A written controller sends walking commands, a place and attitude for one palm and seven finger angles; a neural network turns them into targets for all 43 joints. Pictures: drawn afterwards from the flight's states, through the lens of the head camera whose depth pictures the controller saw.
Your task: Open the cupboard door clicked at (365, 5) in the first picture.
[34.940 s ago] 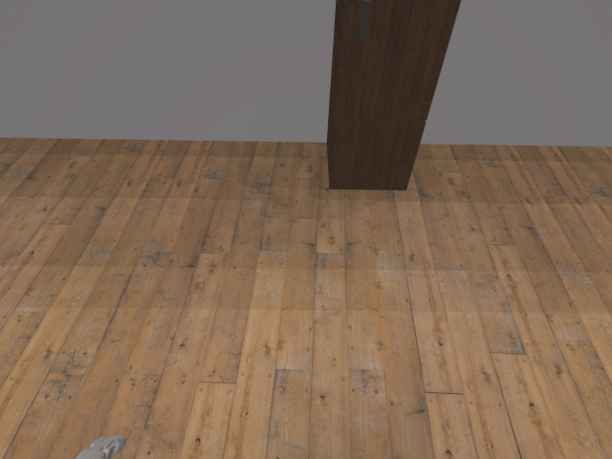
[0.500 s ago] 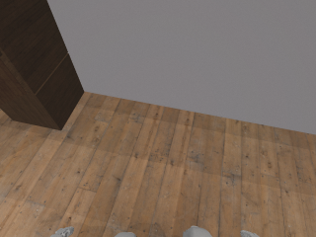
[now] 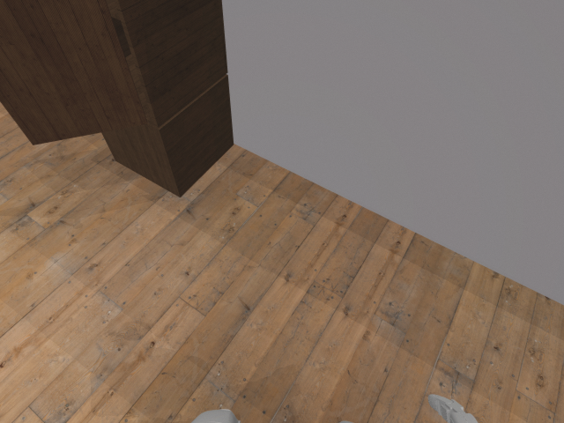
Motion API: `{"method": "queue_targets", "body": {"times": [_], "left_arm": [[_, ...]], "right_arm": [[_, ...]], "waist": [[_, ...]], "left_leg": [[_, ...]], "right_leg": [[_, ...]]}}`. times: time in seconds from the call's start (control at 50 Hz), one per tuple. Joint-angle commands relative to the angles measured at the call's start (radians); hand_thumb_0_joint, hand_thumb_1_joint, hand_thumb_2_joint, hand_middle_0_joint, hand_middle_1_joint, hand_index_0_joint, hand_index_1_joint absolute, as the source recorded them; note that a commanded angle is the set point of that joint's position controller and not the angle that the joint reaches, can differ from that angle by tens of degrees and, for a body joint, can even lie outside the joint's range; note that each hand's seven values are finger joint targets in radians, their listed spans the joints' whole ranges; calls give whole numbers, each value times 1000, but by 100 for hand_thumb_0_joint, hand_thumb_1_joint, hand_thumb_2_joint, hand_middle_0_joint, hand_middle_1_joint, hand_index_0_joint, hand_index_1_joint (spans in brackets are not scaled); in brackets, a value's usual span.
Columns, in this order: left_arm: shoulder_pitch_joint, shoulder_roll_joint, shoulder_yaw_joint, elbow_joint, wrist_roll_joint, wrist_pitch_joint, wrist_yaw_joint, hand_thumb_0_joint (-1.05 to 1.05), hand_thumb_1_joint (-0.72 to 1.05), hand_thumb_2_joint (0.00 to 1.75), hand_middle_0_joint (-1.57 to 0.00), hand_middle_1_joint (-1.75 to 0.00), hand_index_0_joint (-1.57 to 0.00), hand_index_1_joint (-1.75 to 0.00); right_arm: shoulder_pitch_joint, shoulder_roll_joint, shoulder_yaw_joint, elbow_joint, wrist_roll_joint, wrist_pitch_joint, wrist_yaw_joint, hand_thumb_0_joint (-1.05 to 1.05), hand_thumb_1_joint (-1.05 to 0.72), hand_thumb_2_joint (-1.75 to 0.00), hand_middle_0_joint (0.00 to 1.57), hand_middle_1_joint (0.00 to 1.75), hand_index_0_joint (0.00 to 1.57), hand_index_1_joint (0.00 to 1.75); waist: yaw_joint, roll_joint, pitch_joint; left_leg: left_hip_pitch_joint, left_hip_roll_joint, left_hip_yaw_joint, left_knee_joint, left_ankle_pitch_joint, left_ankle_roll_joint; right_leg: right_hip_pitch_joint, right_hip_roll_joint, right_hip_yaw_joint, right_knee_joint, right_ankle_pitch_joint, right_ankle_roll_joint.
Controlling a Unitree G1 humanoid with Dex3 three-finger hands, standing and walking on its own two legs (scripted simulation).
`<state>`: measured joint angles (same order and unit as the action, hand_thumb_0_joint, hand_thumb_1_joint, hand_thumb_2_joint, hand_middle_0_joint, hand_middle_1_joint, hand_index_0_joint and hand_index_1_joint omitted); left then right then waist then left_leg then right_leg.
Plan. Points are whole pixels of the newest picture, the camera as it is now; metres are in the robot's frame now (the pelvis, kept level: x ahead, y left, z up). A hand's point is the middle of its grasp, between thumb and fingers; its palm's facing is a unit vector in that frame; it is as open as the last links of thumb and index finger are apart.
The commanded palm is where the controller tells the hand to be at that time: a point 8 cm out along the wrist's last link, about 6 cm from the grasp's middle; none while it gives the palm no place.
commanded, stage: turn to face it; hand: left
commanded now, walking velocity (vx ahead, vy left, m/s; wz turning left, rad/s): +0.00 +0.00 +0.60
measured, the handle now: out of the picture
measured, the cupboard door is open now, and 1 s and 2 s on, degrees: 52 52 52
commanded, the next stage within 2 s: take the last steps up to it in 0.54 s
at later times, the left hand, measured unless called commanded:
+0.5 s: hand out of the picture +0.05 +0.16 -0.14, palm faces +0.27 -0.93 -0.26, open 7.4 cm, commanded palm none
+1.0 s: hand out of the picture +0.04 +0.18 -0.14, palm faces +0.45 -0.85 -0.26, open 7.4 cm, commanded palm none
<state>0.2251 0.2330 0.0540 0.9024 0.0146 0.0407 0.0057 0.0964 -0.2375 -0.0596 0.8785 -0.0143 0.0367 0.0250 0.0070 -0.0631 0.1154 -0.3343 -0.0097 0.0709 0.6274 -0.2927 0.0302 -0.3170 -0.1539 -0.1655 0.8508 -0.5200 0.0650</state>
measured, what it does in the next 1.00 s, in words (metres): steps on the spot, turning left: right foot, then left foot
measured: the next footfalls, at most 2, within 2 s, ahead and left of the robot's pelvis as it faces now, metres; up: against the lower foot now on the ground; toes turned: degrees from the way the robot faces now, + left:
right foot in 0.32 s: +0.07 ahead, -0.16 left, +0.00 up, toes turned +8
left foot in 0.64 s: +0.04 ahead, +0.08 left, +0.00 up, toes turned +22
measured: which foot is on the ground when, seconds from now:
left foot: down 0.00-0.32, up 0.34-0.62, down 0.64-0.96, up 0.98-1.00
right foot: up 0.00-0.30, down 0.32-0.64, up 0.66-0.94, down 0.96-1.00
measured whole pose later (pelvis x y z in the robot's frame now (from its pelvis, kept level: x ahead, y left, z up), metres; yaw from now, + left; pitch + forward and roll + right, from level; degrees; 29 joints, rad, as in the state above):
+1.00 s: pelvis +0.06 -0.04 +0.01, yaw +24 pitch -1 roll +1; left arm 0.23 0.21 0.06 0.95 0.03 -0.02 -0.02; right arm 0.25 -0.20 -0.04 1.00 -0.02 0.03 0.01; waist 0.03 0.03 0.04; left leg -0.31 -0.02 -0.01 0.76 -0.45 0.01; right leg -0.26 -0.07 -0.10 0.60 -0.33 0.00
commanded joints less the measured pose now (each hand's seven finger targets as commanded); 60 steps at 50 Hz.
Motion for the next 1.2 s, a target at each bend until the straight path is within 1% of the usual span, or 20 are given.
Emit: {"method": "queue_targets", "body": {"times": [0.0, 0.06, 0.24, 0.26, 0.3, 0.4, 0.54, 0.58, 0.6, 0.62, 0.66, 0.7, 0.84, 0.9, 0.92, 0.94, 0.96, 0.98, 1.04, 1.18], "left_arm": [[-118, 103, 36, -130, 2, -11, 9, 0, 90, 90, -20, -30, -20, -30], [-57, 100, 38, -93, 4, -3, -2, 0, 90, 90, -20, -30, -20, -30], [13, 93, 31, -81, -4, -23, 4, 0, 90, 90, -20, -30, -20, -30], [54, 121, 39, -72, -3, -32, 9, 0, 90, 90, -20, -30, -20, -30], [80, 263, 64, -71, 17, -45, 21, 0, 90, 90, -20, -30, -20, -30], [-22, 136, 27, -86, 5, -50, 25, 0, 90, 90, -20, -30, -20, -30], [84, 178, 41, -17, 14, -53, 23, 0, 90, 90, -20, -30, -20, -30], [51, 171, 42, -13, -1, -51, 19, 0, 90, 90, -20, -30, -20, -30], [47, 137, 34, -24, -10, -48, 15, 0, 90, 90, -20, -30, -20, -30], [43, 67, 13, -46, -18, -41, 13, 0, 90, 90, -20, -30, -20, -30], [-16, 74, 13, -65, -3, -23, 12, 0, 90, 90, -20, -30, -20, -30], [-61, 80, 22, -35, 8, -17, -1, 0, 90, 90, -20, -30, -20, -30], [-40, 37, 15, -10, 8, -45, -32, 0, 90, 90, -20, -30, -20, -30], [129, 49, 29, 47, 10, -56, -30, 0, 90, 90, -20, -30, -20, -30], [207, 110, 45, 67, 20, -66, -20, 0, 90, 90, -20, -30, -20, -30], [271, 220, 66, 74, 24, -72, -7, 0, 90, 90, -20, -30, -20, -30], [258, 215, 60, 64, 11, -74, 3, 0, 90, 90, -20, -30, -20, -30], [171, 193, 56, 44, 7, -78, 4, 0, 90, 90, -20, -30, -20, -30], [88, 100, 28, 46, 3, -103, 3, 0, 90, 90, -20, -30, -20, -30], [249, 111, 28, 142, 9, -127, 7, 0, 90, 90, -20, -30, -20, -30]], "right_arm": [[143, -243, -60, -34, -13, -18, -39, 0, -90, -90, 20, 30, 20, 30], [48, -193, -41, -52, -11, -24, -43, 0, -90, -90, 20, 30, 20, 30], [31, -190, -53, -48, -6, -11, -35, 0, -90, -90, 20, 30, 20, 30], [17, -168, -50, -55, 0, -10, -33, 0, -90, -90, 20, 30, 20, 30], [0, -88, -37, -92, 7, -9, -23, 0, -90, -90, 20, 30, 20, 30], [20, -76, -30, -32, -1, 14, -9, 0, -90, -90, 20, 30, 20, 30], [-11, -24, 0, -15, 9, -11, -10, 0, -90, -90, 20, 30, 20, 30], [70, -53, -1, 13, 3, -22, -15, 0, -90, -90, 20, 30, 20, 30], [117, -119, -14, 25, -5, -33, -21, 0, -90, -90, 20, 30, 20, 30], [164, -198, -32, 31, -12, -38, -30, 0, -90, -90, 20, 30, 20, 30], [160, -211, -27, 30, -18, -22, -43, 0, -90, -90, 20, 30, 20, 30], [133, -165, -15, 29, -18, -33, -52, 0, -90, -90, 20, 30, 20, 30], [129, -155, -14, 44, -15, -51, -41, 0, -90, -90, 20, 30, 20, 30], [75, -139, -15, 38, -5, -43, -35, 0, -90, -90, 20, 30, 20, 30], [65, -81, -8, 25, 6, -44, -28, 0, -90, -90, 20, 30, 20, 30], [19, -36, 2, -19, 7, -46, -17, 0, -90, -90, 20, 30, 20, 30], [-32, -105, -11, -35, -14, -39, -8, 0, -90, -90, 20, 30, 20, 30], [-16, -93, -16, -30, -16, -36, -1, 0, -90, -90, 20, 30, 20, 30], [40, -55, -18, 30, -13, -17, 14, 0, -90, -90, 20, 30, 20, 30], [-18, 14, 6, 26, -4, -34, 31, 0, -90, -90, 20, 30, 20, 30]], "waist": [[-76, 261, -196], [-20, 241, -165], [14, 221, -188], [39, 160, -193], [62, -261, -165], [-4, -165, -105], [36, -144, -168], [-19, -102, -177], [-40, 54, -227], [-57, 307, -240], [-60, 245, -190], [-50, 328, -126], [-18, 201, -114], [69, 114, -110], [111, -81, -101], [150, -338, -76], [133, -199, -1], [78, -95, 30], [12, -153, 43], [61, -82, -68]], "left_leg": [[225, 334, -441, -276, 403, 189], [135, 238, -322, -290, 296, 121], [26, 172, -350, -182, 328, 85], [-54, 123, -327, -117, 242, 42], [-261, -61, -101, 326, -315, -68], [-229, 28, -85, 517, -172, -86], [-46, -11, 25, 24, -115, -74], [134, -3, 7, -190, 101, -55], [289, 112, -101, -233, 327, -15], [369, 347, -393, -242, 675, 116], [246, 391, -379, -281, 428, 219], [202, 297, -360, -326, 215, 181], [136, 211, -286, -352, -47, 150], [-79, 126, -217, -207, -205, 89], [-263, 18, -112, 3, -256, 34], [-431, -51, -31, 292, -327, -22], [-440, 22, -132, 461, -264, -24], [-431, 61, -152, 505, -152, -26], [-348, 103, -116, 533, 47, -60], [-340, 84, 10, 240, 99, -86]], "right_leg": [[-285, 20, 173, 331, -15, 15], [-204, 47, 171, 259, 97, 18], [127, 141, 117, -291, 221, 2], [242, 101, 149, -432, 295, -7], [260, -330, 560, -599, 423, -193], [185, -161, 225, -495, 737, -189], [310, -157, 155, -371, 949, -164], [204, -128, 112, -278, 852, -104], [80, -75, 62, -159, 653, -51], [-116, 38, 36, -3, 50, 8], [-141, 48, 126, 182, -122, -12], [-218, 54, 147, 242, -31, -22], [-64, 96, 68, -76, 44, -35], [262, 120, 47, -353, 178, -35], [410, -23, 230, -515, 25, -68], [441, -321, 638, -710, -153, -175], [283, -383, 718, -778, -249, -231], [207, -356, 636, -774, -236, -234], [105, -224, 345, -747, 37, -151], [369, -187, 108, -633, 613, -148]]}}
